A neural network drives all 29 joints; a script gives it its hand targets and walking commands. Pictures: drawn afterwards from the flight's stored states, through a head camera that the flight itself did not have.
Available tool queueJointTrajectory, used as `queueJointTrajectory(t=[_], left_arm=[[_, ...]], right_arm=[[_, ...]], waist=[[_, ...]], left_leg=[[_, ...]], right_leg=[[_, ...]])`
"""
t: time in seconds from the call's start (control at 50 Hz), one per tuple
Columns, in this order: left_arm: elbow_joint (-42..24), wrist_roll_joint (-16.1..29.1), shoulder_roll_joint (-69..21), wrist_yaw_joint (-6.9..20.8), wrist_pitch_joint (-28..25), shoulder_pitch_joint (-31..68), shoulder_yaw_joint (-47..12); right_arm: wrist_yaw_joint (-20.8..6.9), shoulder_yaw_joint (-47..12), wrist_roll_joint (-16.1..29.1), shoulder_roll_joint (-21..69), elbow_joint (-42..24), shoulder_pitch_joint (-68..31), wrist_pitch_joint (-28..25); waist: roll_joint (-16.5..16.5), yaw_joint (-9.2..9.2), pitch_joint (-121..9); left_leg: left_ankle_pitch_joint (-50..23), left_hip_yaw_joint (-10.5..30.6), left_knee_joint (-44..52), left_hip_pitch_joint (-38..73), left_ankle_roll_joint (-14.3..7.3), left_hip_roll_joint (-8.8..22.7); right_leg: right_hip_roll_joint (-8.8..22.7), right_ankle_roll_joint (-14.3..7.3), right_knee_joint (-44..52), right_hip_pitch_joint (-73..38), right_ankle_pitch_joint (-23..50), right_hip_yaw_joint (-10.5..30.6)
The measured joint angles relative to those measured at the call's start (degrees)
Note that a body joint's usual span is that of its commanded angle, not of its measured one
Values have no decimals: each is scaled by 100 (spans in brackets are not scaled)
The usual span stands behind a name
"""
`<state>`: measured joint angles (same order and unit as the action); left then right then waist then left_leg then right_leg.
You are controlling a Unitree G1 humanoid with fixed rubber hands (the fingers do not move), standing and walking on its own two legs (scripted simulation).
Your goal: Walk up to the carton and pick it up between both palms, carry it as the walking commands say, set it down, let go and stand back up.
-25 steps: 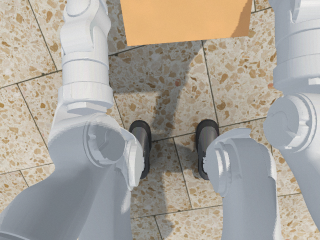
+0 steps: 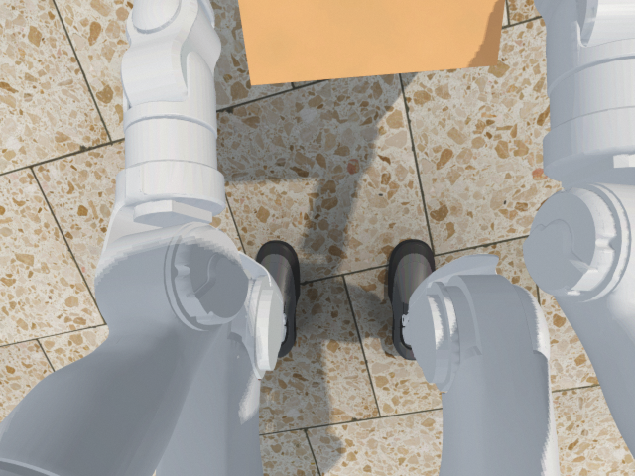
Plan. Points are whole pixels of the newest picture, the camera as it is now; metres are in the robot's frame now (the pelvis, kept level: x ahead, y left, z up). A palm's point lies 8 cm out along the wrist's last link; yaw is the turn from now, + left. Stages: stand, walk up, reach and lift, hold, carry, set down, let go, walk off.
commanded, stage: set down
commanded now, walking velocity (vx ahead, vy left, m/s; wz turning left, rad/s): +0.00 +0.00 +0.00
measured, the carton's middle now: out of the picture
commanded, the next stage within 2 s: none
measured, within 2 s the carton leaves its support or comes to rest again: rests again in 0.48 s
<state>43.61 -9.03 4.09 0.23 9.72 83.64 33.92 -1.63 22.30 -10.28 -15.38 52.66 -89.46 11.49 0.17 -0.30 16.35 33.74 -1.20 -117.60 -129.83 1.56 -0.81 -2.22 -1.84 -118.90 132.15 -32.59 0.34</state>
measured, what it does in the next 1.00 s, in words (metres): stands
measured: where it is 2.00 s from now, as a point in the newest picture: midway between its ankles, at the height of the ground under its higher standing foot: (343, 317)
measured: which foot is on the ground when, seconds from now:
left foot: down 0.00-1.00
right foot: down 0.00-1.00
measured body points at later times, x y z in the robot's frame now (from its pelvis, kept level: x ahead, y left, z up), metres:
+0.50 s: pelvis +0.00 +0.00 -0.01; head +0.39 -0.03 +0.21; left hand +0.56 +0.13 -0.21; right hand +0.56 -0.18 -0.22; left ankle +0.10 +0.12 -0.37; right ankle +0.10 -0.10 -0.37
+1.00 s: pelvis -0.02 +0.00 -0.01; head +0.36 -0.02 +0.21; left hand +0.56 +0.17 -0.18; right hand +0.57 -0.20 -0.17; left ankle +0.10 +0.12 -0.37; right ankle +0.10 -0.10 -0.37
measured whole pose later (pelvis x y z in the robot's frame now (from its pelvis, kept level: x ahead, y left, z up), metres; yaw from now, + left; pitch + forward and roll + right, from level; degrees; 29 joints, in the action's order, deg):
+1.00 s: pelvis -0.02 +0.00 -0.01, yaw +0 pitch +33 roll +3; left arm 47.5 14.9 20.1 -11.7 12.5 84.0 7.2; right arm 5.9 6.7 10.7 -25.6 53.2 -89.8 11.5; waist 0.5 -0.3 30.0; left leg 32.6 -1.3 -121.4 -121.6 1.8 -2.0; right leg -1.1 -1.8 -123.0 123.4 -32.3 0.4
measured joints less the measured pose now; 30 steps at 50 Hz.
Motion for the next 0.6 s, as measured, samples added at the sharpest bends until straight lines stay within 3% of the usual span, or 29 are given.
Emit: queueJointTrajectory(t=[0.28, 0.42, 0.6], left_arm=[[225, -48, 8, -49, -246, 7, 18], [847, -66, 184, -337, -375, 8, -333], [1582, 983, 770, -859, -613, 10, -1562]], right_arm=[[-1, 1, 0, -46, 225, 0, -227], [141, -125, 140, -79, 600, 120, -391], [644, -1064, 1211, -353, 1052, 429, -615]], waist=[[-7, 0, 4], [-29, 0, 38], [-100, -1, 235]], left_leg=[[16, 0, -64, 0, 0, -8], [16, 0, -82, 1, 1, -11], [-12, -7, -258, -6, 13, -51]], right_leg=[[2, 0, -67, 0, -18, 0], [3, 0, -88, 0, -18, 0], [44, 0, -287, 1, -18, 0]])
